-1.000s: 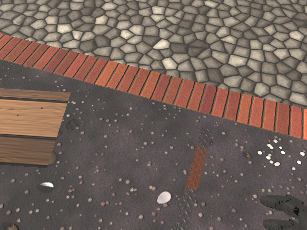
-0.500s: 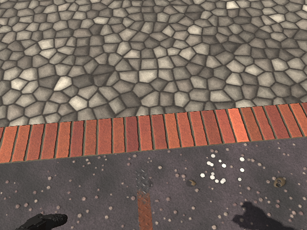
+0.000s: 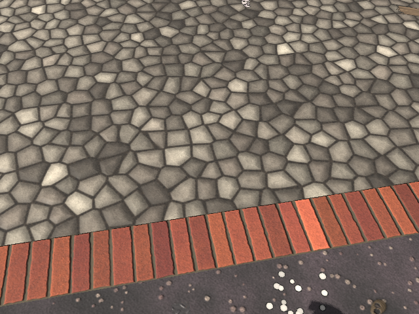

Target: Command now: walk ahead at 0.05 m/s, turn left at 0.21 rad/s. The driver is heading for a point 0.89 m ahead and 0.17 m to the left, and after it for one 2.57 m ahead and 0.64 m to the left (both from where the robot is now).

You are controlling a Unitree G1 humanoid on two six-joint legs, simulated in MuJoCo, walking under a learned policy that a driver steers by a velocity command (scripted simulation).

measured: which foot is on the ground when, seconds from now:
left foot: down 0.00-0.26, up 0.28-0.72, down 0.74-1.00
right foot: up 0.00-0.24, down 0.26-0.74, up 0.76-1.00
